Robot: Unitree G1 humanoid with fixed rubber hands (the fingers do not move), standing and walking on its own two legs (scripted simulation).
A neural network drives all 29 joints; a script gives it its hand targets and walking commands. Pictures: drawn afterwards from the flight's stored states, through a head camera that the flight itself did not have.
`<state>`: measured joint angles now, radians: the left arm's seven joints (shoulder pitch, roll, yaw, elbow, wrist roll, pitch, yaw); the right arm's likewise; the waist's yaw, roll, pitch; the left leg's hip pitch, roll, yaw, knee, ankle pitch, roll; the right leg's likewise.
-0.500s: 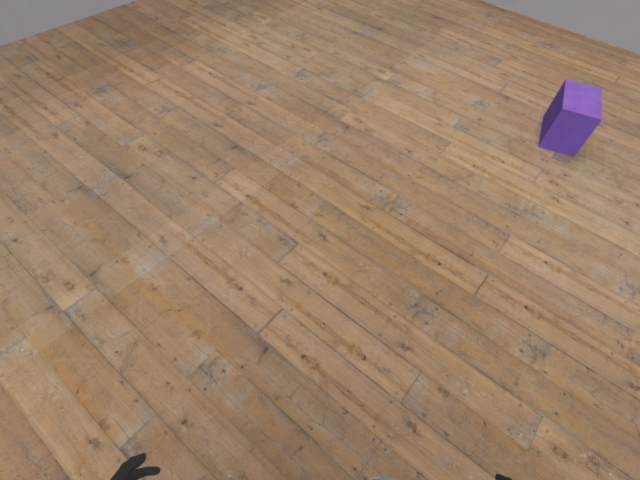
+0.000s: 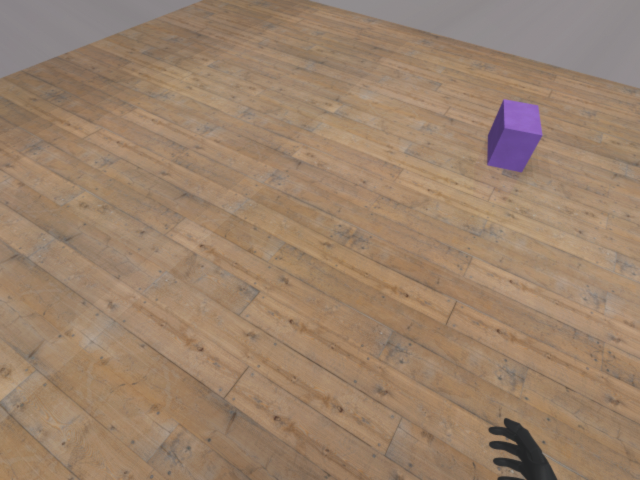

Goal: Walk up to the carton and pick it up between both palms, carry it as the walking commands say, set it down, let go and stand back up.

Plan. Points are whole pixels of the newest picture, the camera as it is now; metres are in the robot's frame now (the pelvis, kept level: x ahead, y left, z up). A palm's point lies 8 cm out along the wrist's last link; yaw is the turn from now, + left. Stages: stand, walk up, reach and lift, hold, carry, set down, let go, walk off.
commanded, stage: walk up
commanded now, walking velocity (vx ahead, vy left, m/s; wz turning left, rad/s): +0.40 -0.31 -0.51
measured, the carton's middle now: (512, 135) +1.91 -0.87 -0.65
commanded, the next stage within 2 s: none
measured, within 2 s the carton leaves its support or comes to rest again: neither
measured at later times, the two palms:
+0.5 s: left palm (303, 317) +0.40 +0.06 -0.12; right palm out of the picture +0.09 -0.40 -0.13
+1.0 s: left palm (310, 303) +0.44 +0.06 -0.15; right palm (588, 262) +0.56 -0.46 -0.09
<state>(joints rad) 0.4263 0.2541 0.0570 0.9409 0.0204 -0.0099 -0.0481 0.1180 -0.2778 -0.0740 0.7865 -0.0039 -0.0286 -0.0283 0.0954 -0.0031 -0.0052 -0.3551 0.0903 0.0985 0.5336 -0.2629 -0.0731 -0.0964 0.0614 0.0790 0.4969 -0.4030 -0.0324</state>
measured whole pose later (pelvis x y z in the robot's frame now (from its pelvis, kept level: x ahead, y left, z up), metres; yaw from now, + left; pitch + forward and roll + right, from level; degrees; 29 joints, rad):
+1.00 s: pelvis +0.45 -0.19 +0.00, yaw -19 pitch +1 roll -1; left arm 0.44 0.19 0.06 1.07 0.02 -0.06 0.00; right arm 0.03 -0.21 -0.06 0.84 -0.03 -0.06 0.00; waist 0.09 -0.03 0.04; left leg -0.41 0.06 0.15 0.59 -0.20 0.04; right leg -0.11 0.03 0.06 0.76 -0.48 -0.01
